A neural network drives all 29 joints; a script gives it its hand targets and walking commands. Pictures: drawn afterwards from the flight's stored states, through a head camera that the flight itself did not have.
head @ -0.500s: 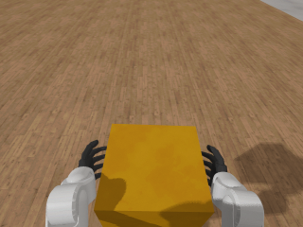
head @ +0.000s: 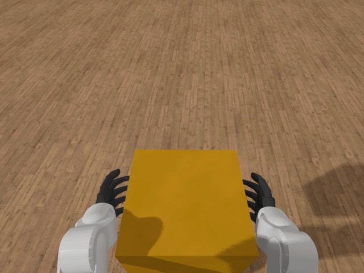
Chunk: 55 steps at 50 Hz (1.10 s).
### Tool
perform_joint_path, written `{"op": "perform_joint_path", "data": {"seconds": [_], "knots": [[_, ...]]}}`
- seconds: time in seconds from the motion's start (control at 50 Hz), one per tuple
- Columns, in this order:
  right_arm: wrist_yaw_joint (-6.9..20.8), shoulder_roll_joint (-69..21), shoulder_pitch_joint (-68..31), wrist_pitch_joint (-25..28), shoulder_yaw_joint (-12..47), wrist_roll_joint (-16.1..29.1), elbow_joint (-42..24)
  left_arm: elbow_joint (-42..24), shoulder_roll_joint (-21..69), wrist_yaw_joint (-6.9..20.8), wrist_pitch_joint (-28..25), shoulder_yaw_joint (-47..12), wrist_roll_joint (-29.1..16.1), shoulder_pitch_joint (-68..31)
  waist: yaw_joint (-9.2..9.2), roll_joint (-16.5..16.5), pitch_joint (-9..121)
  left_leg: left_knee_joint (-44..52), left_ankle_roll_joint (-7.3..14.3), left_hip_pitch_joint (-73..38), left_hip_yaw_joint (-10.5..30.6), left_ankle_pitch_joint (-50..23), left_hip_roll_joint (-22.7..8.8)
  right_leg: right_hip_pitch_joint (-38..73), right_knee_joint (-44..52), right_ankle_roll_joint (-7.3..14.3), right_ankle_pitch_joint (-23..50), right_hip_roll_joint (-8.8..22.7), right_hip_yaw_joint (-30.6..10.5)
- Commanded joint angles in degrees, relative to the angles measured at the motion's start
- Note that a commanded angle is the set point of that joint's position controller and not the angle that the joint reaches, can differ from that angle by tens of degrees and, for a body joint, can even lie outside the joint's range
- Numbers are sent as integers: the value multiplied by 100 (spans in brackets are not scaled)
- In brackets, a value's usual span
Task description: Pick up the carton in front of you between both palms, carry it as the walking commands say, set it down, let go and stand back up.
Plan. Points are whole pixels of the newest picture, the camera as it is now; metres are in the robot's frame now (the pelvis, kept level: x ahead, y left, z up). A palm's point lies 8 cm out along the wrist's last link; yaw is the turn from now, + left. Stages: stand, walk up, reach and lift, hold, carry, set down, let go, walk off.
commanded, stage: carry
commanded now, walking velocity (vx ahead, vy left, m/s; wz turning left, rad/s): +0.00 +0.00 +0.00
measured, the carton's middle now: (184, 221) +0.24 +0.01 +0.00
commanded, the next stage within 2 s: hold in 1.98 s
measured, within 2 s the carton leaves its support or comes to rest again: neither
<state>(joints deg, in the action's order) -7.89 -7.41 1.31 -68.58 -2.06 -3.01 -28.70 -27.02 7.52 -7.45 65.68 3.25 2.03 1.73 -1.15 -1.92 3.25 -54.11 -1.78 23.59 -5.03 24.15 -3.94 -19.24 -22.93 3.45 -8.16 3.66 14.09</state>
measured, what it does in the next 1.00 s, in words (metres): walks ahead: left foot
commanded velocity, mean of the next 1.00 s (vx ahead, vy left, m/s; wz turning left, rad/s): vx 0.00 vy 0.00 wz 0.00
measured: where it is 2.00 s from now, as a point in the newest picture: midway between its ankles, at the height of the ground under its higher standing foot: outside the picture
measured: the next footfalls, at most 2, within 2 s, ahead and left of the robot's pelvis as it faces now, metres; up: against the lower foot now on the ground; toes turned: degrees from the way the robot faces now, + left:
left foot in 0.16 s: +0.17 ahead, +0.14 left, +0.00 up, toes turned -16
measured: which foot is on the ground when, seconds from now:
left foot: up 0.00-0.14, down 0.16-1.00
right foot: down 0.00-1.00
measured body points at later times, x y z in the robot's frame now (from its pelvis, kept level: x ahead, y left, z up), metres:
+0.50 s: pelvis +0.15 +0.02 -0.01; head +0.13 +0.03 +0.44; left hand +0.41 +0.16 +0.06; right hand +0.39 -0.14 +0.06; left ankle +0.14 +0.12 -0.74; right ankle +0.04 -0.08 -0.74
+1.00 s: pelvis +0.12 +0.02 -0.01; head +0.10 +0.02 +0.44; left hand +0.42 +0.15 +0.01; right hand +0.40 -0.15 +0.01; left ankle +0.14 +0.12 -0.74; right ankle +0.04 -0.08 -0.74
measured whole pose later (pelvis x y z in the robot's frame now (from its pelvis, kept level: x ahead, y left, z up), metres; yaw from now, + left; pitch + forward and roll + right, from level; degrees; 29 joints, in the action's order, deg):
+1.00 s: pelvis +0.12 +0.02 -0.01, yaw -3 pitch +2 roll +0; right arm -1.8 -7.6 -8.7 -41.8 -7.7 -12.2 8.4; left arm 8.9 7.6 -2.0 41.2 8.6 12.7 -9.3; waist 0.2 0.2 5.4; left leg -30.5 0.8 17.6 -11.6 14.7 -4.4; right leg -9.3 -28.9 -0.5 -21.3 3.9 10.5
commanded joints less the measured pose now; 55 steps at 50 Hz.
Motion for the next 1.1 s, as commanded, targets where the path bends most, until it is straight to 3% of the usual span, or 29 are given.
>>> {"op": "perform_joint_path", "data": {"seconds": [0.0,0.06,0.1,0.14,0.16,0.18,0.2,0.28,0.36,0.48,0.62,0.92,1.0,1.08], "knots": [[784,-5225,-1948,421,3876,1437,-637,-719,5170,963,-150,-3816,-1619,-1971,101,979,1902,1438,-25,-211,-5,-236,-28,1892,586,322,3439,1262,-832],[753,-4946,-1772,456,3872,1381,-837,-832,4905,967,-180,-3877,-1607,-1673,60,1159,1919,2306,-39,-477,-322,-1179,97,1932,362,280,3339,1178,-589],[737,-4712,-1828,406,3854,1431,-1002,-995,4677,917,-132,-3893,-1603,-1725,105,998,1751,3211,-44,-1080,-478,-2457,4,1543,138,-7,2300,965,-419],[716,-4362,-1865,272,3747,1436,-1045,-988,4363,831,-16,-3812,-1520,-1790,84,647,1567,3274,-46,-1753,-236,-3156,-486,885,-116,-266,1025,803,-442],[698,-4147,-1908,202,3658,1429,-965,-963,4160,774,71,-3722,-1466,-1825,49,127,1455,2964,85,-1861,37,-4408,-865,609,-357,-400,405,557,-372],[676,-4007,-1915,151,3540,1412,-839,-947,4012,723,173,-3713,-1428,-1844,53,-264,1428,2792,317,-1745,185,-4628,-965,681,-285,-485,319,513,-627],[658,-3943,-1812,97,3441,1401,-683,-967,3920,680,256,-3693,-1405,-1864,76,-436,1325,2822,347,-1556,230,-4563,-947,808,-281,-502,378,555,-674],[648,-3829,-1779,-41,3217,1335,-300,-562,3830,630,420,-3558,-1301,-1828,94,-226,1448,2554,309,-1593,82,-5359,-775,1015,-580,-550,1442,565,-661],[816,-4133,-2071,88,3382,1402,-156,-266,4154,774,271,-3569,-1239,-1965,95,-86,1615,2379,344,-1797,19,-5783,-727,991,-626,-570,1629,476,-623],[1124,-4195,-2403,569,3455,1226,272,263,4215,1077,-215,-3536,-1114,-2315,103,104,1720,2293,329,-1754,-81,-5230,-633,1231,-584,-543,2143,511,-667],[1262,-4083,-2471,1159,3227,899,873,849,4103,1260,-823,-3298,-832,-2410,115,256,1731,2227,300,-1598,-137,-4328,-600,1339,-579,-489,2326,623,-704],[1567,-3897,-3392,2915,2193,215,3060,3076,3967,1544,-2579,-2245,-70,-3293,124,200,1364,2608,267,-1399,-67,-2952,-620,1029,-224,-340,827,627,-797],[1725,-4346,-3775,3298,2304,245,3387,3423,4411,1693,-2963,-2341,-93,-3643,127,205,1429,2667,260,-1427,-47,-2781,-614,1006,-185,-310,614,615,-814],[1832,-4776,-3851,3296,2537,340,3324,3349,4848,1798,-2958,-2590,-202,-3726,127,199,1546,2672,253,-1460,-49,-2777,-622,1010,-203,-305,580,609,-837]]}}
